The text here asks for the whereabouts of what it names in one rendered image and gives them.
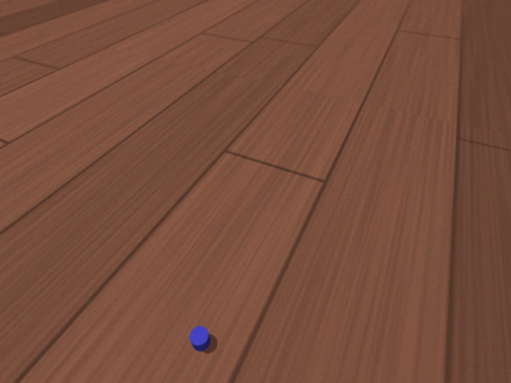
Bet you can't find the tin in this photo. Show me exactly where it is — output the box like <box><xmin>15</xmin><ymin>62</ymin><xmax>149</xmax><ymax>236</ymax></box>
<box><xmin>190</xmin><ymin>326</ymin><xmax>210</xmax><ymax>351</ymax></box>

